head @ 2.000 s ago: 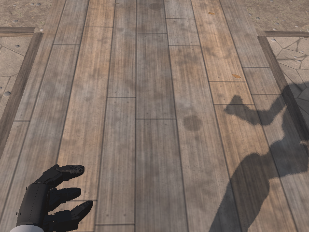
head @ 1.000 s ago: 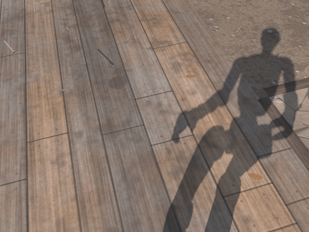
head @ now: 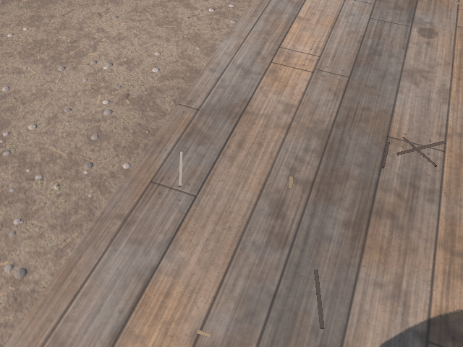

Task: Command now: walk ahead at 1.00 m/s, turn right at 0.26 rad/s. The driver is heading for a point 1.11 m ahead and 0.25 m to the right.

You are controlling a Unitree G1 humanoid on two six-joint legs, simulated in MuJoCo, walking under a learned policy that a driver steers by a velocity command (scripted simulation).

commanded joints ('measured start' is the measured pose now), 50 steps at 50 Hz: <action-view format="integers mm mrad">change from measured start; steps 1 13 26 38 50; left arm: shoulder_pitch -76 -54 -351 -171 -80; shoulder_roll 76 54 53 83 130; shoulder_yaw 5 -26 -21 -4 -1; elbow -77 -121 -233 -100 -9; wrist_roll -30 -65 -19 37 31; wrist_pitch -13 11 61 -21 -24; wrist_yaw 4 41 -47 -22 43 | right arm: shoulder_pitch -65 253 88 162 -112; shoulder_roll -11 -140 -205 -109 -52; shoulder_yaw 14 -67 -86 -26 -23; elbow -120 -19 66 56 -17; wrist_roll -14 13 -1 54 43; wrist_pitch -38 -9 -21 21 4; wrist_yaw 11 -22 -26 -16 58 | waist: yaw -86 -228 -60 -98 -34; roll -94 181 -18 -27 -54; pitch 30 -94 75 -1 91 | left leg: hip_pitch -138 794 416 -110 -129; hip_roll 79 420 224 196 30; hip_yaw -67 -673 266 -96 170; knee -292 -884 -1013 171 -501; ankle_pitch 17 -312 812 141 661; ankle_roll -33 136 0 -15 14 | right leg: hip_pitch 47 -797 -333 -42 246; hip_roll -243 -141 -141 -311 -231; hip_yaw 389 -16 -243 221 -349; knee -210 1019 392 -203 -275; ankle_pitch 9 -167 309 -170 762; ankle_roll -241 -19 -72 -221 14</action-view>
